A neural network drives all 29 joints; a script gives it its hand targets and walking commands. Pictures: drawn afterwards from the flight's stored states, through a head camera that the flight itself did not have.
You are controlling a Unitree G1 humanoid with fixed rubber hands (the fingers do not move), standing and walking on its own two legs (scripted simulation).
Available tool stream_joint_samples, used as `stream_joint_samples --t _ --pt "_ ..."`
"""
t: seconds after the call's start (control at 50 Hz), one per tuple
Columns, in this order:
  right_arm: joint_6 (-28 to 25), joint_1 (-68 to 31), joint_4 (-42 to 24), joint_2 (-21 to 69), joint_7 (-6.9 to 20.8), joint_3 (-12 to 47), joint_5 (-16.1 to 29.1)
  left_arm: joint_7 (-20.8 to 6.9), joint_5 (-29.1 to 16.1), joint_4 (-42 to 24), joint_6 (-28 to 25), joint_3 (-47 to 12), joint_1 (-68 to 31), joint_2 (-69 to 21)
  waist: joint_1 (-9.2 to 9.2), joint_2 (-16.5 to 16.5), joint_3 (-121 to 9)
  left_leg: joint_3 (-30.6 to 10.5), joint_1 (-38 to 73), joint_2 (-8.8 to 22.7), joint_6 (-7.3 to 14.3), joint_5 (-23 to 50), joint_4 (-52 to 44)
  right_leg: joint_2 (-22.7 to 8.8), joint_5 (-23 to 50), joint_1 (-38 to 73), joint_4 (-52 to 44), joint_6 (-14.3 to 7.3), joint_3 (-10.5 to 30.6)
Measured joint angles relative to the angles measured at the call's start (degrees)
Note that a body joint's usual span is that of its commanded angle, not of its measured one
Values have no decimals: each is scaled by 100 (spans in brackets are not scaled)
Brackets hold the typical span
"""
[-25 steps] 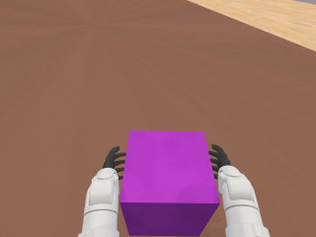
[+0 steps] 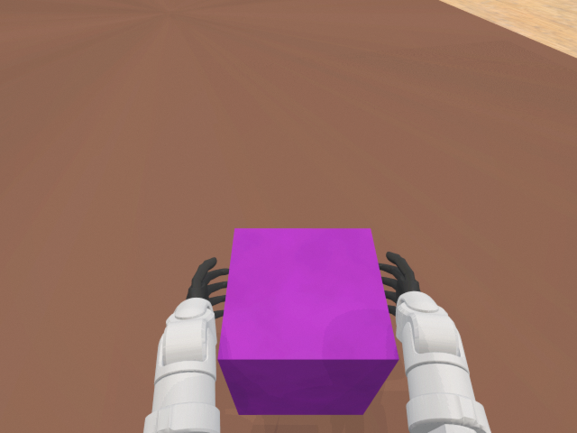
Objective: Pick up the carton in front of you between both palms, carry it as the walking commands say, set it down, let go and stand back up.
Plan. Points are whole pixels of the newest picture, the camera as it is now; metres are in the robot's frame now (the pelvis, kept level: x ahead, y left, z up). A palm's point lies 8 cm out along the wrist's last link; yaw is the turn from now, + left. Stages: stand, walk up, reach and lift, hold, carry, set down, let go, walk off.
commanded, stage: set down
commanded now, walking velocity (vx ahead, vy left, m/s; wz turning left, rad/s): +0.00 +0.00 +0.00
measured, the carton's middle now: (301, 325) +0.32 +0.00 -0.04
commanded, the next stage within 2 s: none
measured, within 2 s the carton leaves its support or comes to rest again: neither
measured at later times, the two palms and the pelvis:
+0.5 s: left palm (209, 347) +0.34 +0.18 -0.17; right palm (364, 341) +0.35 -0.12 -0.16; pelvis -0.04 -0.01 -0.09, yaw +0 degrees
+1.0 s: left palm (211, 363) +0.37 +0.20 -0.31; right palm (341, 349) +0.40 -0.10 -0.30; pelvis -0.07 +0.00 -0.22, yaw -1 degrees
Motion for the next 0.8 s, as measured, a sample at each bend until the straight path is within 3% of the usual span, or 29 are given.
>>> stream_joint_samples --t 0.1,0.2,0.4,0.48,0.56,0.8 --pt "-607 -580 490 227 2 -620 -404 -252 343 607 -677 616 -577 16 33 -6 190 -78 -681 68 -43 -135 498 70 -155 -654 488 -54 -79" --pt "-1396 -851 713 326 -79 -840 -527 -403 494 929 -1460 808 -910 161 102 -5 357 -172 -1791 147 -98 -215 1058 149 -260 -1737 1042 -95 -173" --pt "-2789 -924 790 177 -632 -237 436 -276 -285 1122 -2834 483 -1115 659 163 -19 176 -401 -4743 202 -205 -446 2496 256 -532 -4680 2517 -120 -279" --pt "-2933 -1141 777 69 -760 -102 733 -199 -607 1125 -2933 342 -1344 838 116 1 -194 -476 -5826 175 -199 -616 3188 280 -708 -5760 3206 -89 -270" --pt "-2797 -1430 808 -29 -745 -228 828 -176 -601 1227 -2806 432 -1693 830 100 -23 -585 -428 -6655 169 -147 -784 3799 277 -891 -6598 3839 -44 -232" --pt "-2286 -2406 1249 -243 -474 -834 507 -37 -293 1350 -2195 796 -2473 727 140 -138 -1235 -341 -8610 146 -50 -1129 5275 271 -1299 -8545 5372 55 -166"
